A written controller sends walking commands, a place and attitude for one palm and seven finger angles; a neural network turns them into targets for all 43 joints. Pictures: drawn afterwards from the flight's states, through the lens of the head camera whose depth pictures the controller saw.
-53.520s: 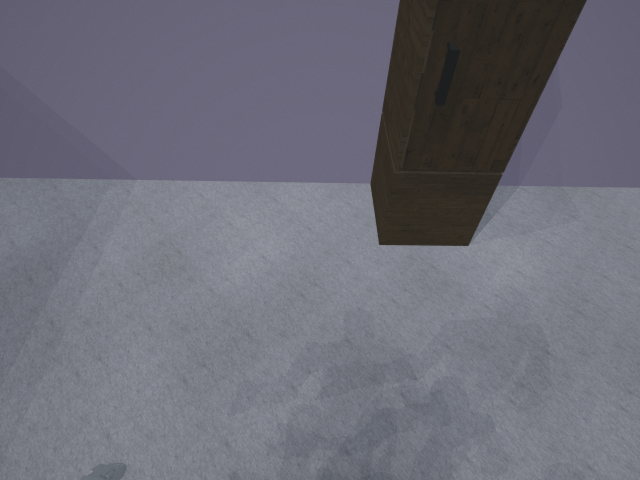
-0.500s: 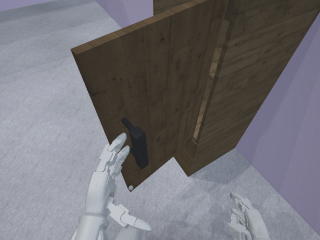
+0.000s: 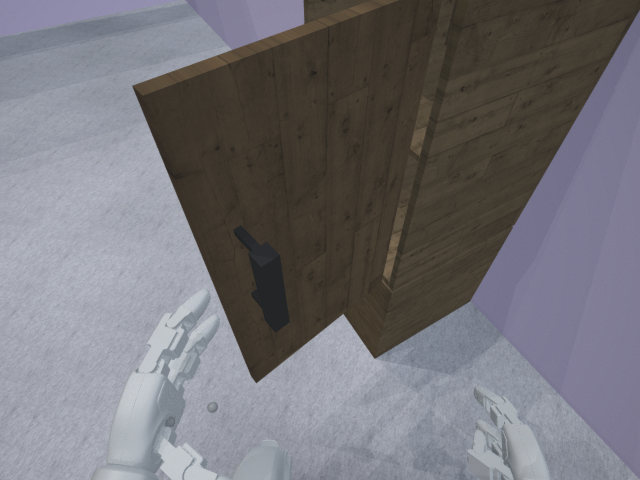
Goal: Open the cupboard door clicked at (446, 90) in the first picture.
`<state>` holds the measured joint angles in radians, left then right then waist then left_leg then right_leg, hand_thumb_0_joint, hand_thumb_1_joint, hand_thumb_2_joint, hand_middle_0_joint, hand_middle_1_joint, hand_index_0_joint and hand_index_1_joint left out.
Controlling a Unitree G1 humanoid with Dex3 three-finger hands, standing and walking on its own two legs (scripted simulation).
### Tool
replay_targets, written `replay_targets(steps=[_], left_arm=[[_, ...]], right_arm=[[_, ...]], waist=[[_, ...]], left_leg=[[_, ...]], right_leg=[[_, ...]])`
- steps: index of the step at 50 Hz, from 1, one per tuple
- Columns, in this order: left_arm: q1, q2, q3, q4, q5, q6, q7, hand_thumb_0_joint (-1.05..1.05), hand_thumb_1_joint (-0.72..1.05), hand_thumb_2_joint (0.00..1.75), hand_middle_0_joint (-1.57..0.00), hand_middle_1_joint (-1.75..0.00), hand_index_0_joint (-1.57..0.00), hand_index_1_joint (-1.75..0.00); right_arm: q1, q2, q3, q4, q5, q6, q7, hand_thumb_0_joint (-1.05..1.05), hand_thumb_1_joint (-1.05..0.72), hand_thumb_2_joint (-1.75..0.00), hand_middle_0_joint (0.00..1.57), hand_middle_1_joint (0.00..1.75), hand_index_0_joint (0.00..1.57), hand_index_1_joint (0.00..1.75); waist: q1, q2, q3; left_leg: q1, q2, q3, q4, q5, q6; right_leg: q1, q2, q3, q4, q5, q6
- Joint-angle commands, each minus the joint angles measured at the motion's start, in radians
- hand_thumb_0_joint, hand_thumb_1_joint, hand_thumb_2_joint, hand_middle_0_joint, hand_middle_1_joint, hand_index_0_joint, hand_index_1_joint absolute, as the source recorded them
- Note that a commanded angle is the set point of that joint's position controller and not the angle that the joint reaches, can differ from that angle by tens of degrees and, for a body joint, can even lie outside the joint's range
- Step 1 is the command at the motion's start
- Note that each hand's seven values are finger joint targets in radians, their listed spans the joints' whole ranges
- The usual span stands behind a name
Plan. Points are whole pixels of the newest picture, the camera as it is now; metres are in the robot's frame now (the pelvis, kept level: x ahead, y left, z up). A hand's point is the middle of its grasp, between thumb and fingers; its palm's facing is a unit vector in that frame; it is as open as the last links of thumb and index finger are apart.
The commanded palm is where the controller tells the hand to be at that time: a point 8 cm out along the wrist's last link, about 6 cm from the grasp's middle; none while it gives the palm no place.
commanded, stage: draw the hand back to the body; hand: left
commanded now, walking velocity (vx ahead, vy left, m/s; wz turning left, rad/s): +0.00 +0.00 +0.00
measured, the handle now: (261, 280) +0.34 +0.09 +0.08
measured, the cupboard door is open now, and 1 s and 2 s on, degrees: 100 100 100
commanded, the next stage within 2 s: step back with the hand held close in 1.66 s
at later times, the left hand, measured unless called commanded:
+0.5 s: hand (158, 398) +0.18 +0.16 +0.13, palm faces -0.05 -1.00 -0.07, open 16.4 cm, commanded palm +0.15 +0.22 +0.14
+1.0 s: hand (43, 327) +0.21 +0.24 +0.19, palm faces +0.30 -0.88 -0.37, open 12.5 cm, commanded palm +0.17 +0.29 +0.22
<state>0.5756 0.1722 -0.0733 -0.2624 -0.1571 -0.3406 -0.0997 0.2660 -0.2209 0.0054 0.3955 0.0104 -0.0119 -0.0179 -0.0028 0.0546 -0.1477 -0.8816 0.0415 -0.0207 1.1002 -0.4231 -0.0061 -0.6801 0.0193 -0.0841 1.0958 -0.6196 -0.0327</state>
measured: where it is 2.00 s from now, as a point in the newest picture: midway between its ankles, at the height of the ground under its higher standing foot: outside the picture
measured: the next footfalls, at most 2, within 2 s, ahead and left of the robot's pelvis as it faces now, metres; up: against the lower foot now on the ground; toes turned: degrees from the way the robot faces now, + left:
none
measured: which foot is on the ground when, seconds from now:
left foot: down 0.00-1.00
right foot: down 0.00-1.00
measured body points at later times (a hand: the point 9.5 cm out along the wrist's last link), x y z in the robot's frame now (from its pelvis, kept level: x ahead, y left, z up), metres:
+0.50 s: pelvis +0.00 +0.00 +0.02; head +0.01 -0.01 +0.47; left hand +0.18 +0.21 +0.13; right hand +0.18 -0.23 -0.05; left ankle +0.07 +0.12 -0.66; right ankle -0.04 -0.10 -0.66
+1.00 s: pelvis +0.03 +0.02 +0.07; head +0.02 +0.00 +0.52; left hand +0.19 +0.28 +0.21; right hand +0.22 -0.19 +0.00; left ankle +0.07 +0.12 -0.66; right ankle -0.04 -0.10 -0.66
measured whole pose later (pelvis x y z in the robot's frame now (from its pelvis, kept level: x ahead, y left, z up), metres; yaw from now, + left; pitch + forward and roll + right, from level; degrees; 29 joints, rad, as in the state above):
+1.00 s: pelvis +0.03 +0.02 +0.07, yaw +0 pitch +0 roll -1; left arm 0.57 0.32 0.17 -0.44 -0.06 -0.04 0.12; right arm 0.22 -0.22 0.07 0.54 0.01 -0.08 -0.10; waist 0.06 0.05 -0.04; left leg -0.34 0.01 0.03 0.60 -0.26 0.02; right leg -0.14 -0.01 -0.04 0.54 -0.40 0.00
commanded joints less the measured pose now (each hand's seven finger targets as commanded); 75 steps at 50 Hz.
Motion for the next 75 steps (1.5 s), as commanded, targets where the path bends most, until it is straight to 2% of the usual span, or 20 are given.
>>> replay_targets(steps=[1,4,9,11,16,24,29,30,31,32,34,38,49,51,52,57,64,67,73,75], left_arm=[[-0.038,0.033,0.017,-0.222,-0.026,-0.085,-0.019,0.00,-0.50,0.30,-0.15,-0.30,-0.15,-0.30],[-0.072,0.048,0.015,-0.224,-0.015,-0.083,-0.013,0.00,-0.50,0.30,-0.15,-0.30,-0.15,-0.30],[-0.026,0.134,0.129,-0.294,-0.024,-0.038,0.019,0.00,-0.50,0.30,-0.15,-0.30,-0.15,-0.30],[-0.017,0.111,0.121,-0.284,-0.039,-0.011,0.013,0.00,-0.50,0.30,-0.15,-0.30,-0.15,-0.30],[0.008,0.132,0.175,-0.259,-0.085,0.034,-0.035,0.00,-0.50,0.30,-0.15,-0.30,-0.15,-0.30],[-0.023,0.181,0.235,-0.320,-0.138,0.047,-0.102,0.00,-0.50,0.30,-0.15,-0.30,-0.15,-0.30],[-0.020,0.205,0.286,-0.330,-0.156,0.089,-0.123,0.00,-0.32,0.37,-0.16,-0.30,-0.16,-0.30],[-0.021,0.313,0.280,-0.438,-0.009,0.123,0.012,0.00,-0.29,0.39,-0.16,-0.30,-0.16,-0.30],[0.023,0.237,0.249,-0.413,0.006,0.160,0.074,0.00,-0.26,0.40,-0.16,-0.30,-0.16,-0.30],[0.051,0.208,0.226,-0.395,0.033,0.189,0.113,0.00,-0.22,0.42,-0.16,-0.30,-0.16,-0.30],[0.024,0.239,0.249,-0.407,0.067,0.216,0.164,0.00,-0.15,0.45,-0.16,-0.30,-0.16,-0.30],[-0.030,0.256,0.269,-0.409,0.094,0.229,0.215,0.00,-0.01,0.51,-0.17,-0.30,-0.17,-0.30],[-0.061,0.308,0.382,-0.392,0.102,0.233,0.244,0.00,0.37,0.68,-0.18,-0.30,-0.18,-0.30],[-0.061,0.302,0.397,-0.390,0.097,0.234,0.241,0.00,0.44,0.70,-0.18,-0.30,-0.18,-0.30],[-0.079,0.307,0.404,-0.408,0.098,0.232,0.240,0.00,0.48,0.72,-0.19,-0.30,-0.19,-0.30],[-0.111,0.337,0.466,-0.411,0.095,0.231,0.242,0.00,0.65,0.80,-0.19,-0.30,-0.19,-0.30],[-0.186,0.389,0.553,-0.373,0.082,0.227,0.246,0.00,0.90,0.90,-0.20,-0.30,-0.20,-0.30],[-0.139,0.326,0.504,-0.330,0.077,0.231,0.232,0.00,0.90,0.90,-0.20,-0.30,-0.20,-0.30],[-0.174,0.369,0.526,-0.390,0.084,0.219,0.235,0.00,0.90,0.90,-0.20,-0.30,-0.20,-0.30],[-0.175,0.375,0.534,-0.391,0.083,0.216,0.237,0.00,0.90,0.90,-0.20,-0.30,-0.20,-0.30]], right_arm=[[-0.078,-0.095,-0.044,-0.169,0.007,-0.083,-0.018,0.00,-0.90,-0.90,0.20,0.30,0.20,0.30],[-0.076,-0.098,-0.045,-0.164,0.006,-0.092,-0.021,0.00,-0.90,-0.90,0.20,0.30,0.20,0.30],[-0.079,-0.089,-0.045,-0.171,0.017,-0.083,-0.031,0.00,-0.90,-0.90,0.20,0.30,0.20,0.30],[-0.085,-0.083,-0.039,-0.167,0.024,-0.083,-0.034,0.00,-0.90,-0.90,0.20,0.30,0.20,0.30],[-0.093,-0.091,-0.034,-0.148,0.031,-0.091,-0.045,0.00,-0.90,-0.90,0.20,0.30,0.20,0.30],[-0.099,-0.101,-0.024,-0.133,0.040,-0.132,-0.057,0.00,-0.90,-0.90,0.20,0.30,0.20,0.30],[-0.106,-0.104,-0.023,-0.119,0.048,-0.150,-0.058,0.00,-0.90,-0.90,0.20,0.30,0.20,0.30],[-0.122,-0.100,-0.014,-0.140,0.033,-0.132,-0.092,0.00,-0.90,-0.90,0.20,0.30,0.20,0.30],[-0.114,-0.081,-0.005,-0.130,0.028,-0.125,-0.104,0.00,-0.90,-0.90,0.20,0.30,0.20,0.30],[-0.106,-0.080,-0.001,-0.117,0.026,-0.115,-0.106,0.00,-0.90,-0.90,0.20,0.30,0.20,0.30],[-0.120,-0.091,0.000,-0.102,0.017,-0.110,-0.110,0.00,-0.90,-0.90,0.20,0.30,0.20,0.30],[-0.139,-0.097,0.009,-0.081,0.010,-0.111,-0.116,0.00,-0.90,-0.90,0.20,0.30,0.20,0.30],[-0.176,-0.107,0.009,-0.007,-0.003,-0.136,-0.092,0.00,-0.90,-0.90,0.20,0.30,0.20,0.30],[-0.179,-0.106,0.007,-0.001,-0.002,-0.134,-0.086,0.00,-0.90,-0.90,0.20,0.30,0.20,0.30],[-0.181,-0.106,0.005,0.001,-0.002,-0.133,-0.083,0.00,-0.90,-0.90,0.20,0.30,0.20,0.30],[-0.182,-0.109,-0.004,0.018,-0.005,-0.128,-0.074,0.00,-0.90,-0.90,0.20,0.30,0.20,0.30],[-0.193,-0.113,-0.014,0.039,-0.003,-0.118,-0.071,0.00,-0.90,-0.90,0.20,0.30,0.20,0.30],[-0.192,-0.114,-0.021,0.037,-0.003,-0.111,-0.065,0.00,-0.90,-0.90,0.20,0.30,0.20,0.30],[-0.201,-0.115,-0.027,0.039,-0.006,-0.115,-0.067,0.00,-0.90,-0.90,0.20,0.30,0.20,0.30],[-0.207,-0.111,-0.024,0.043,-0.006,-0.121,-0.070,0.00,-0.90,-0.90,0.20,0.30,0.20,0.30]], waist=[[-0.024,-0.052,-0.121],[-0.024,-0.041,-0.104],[0.017,-0.024,-0.158],[0.003,-0.034,-0.114],[-0.001,-0.089,-0.071],[0.010,-0.024,-0.054],[0.022,-0.003,-0.059],[0.070,-0.012,-0.041],[0.041,-0.005,0.002],[0.040,-0.006,0.030],[0.037,-0.042,0.028],[0.034,-0.005,0.038],[0.060,0.002,0.039],[0.059,-0.017,0.053],[0.058,0.020,0.042],[0.063,0.029,0.043],[0.068,0.009,0.064],[0.062,-0.010,0.082],[0.068,0.017,0.044],[0.069,0.019,0.072]], left_leg=[[0.232,-0.038,-0.013,-0.106,0.103,0.034],[0.220,-0.036,-0.015,-0.106,0.077,0.035],[0.279,-0.037,-0.003,-0.156,0.103,0.037],[0.290,-0.037,0.002,-0.169,0.101,0.036],[0.297,-0.040,-0.004,-0.194,0.108,0.035],[0.390,-0.040,-0.014,-0.254,0.146,0.039],[0.441,-0.042,-0.015,-0.292,0.173,0.039],[0.470,-0.033,0.012,-0.333,0.172,0.037],[0.499,-0.032,0.017,-0.348,0.160,0.036],[0.513,-0.028,0.017,-0.362,0.154,0.037],[0.554,-0.027,0.016,-0.391,0.172,0.042],[0.634,-0.025,0.013,-0.467,0.190,0.040],[0.776,-0.017,0.011,-0.619,0.354,0.032],[0.792,-0.013,0.014,-0.634,0.388,0.030],[0.812,-0.014,0.020,-0.640,0.398,0.030],[0.843,-0.009,0.025,-0.663,0.457,0.026],[0.848,-0.014,0.034,-0.684,0.428,0.024],[0.857,-0.012,0.045,-0.691,0.423,0.029],[0.877,-0.021,0.053,-0.685,0.441,0.032],[0.867,-0.024,0.052,-0.687,0.424,0.030]], right_leg=[[-0.086,0.009,0.068,-0.213,0.282,0.027],[-0.101,0.009,0.075,-0.221,0.224,0.024],[-0.017,0.014,0.075,-0.257,0.236,0.020],[-0.013,0.013,0.072,-0.283,0.252,0.028],[0.038,0.002,0.086,-0.336,0.292,0.045],[0.069,0.014,0.060,-0.369,0.326,0.038],[0.108,0.020,0.040,-0.389,0.359,0.034],[0.103,-0.013,0.102,-0.474,0.358,0.019],[0.101,-0.022,0.095,-0.506,0.329,0.019],[0.113,-0.020,0.076,-0.516,0.314,0.021],[0.145,-0.017,0.066,-0.552,0.329,0.023],[0.213,-0.019,0.049,-0.587,0.346,0.022],[0.420,-0.014,0.035,-0.674,0.497,0.017],[0.431,-0.010,0.032,-0.684,0.522,0.020],[0.439,-0.012,0.037,-0.691,0.531,0.020],[0.472,-0.008,0.038,-0.714,0.572,0.020],[0.501,-0.006,0.042,-0.751,0.572,0.019],[0.489,-0.007,0.041,-0.758,0.579,0.028],[0.508,-0.009,0.048,-0.767,0.609,0.028],[0.505,-0.010,0.047,-0.775,0.603,0.026]])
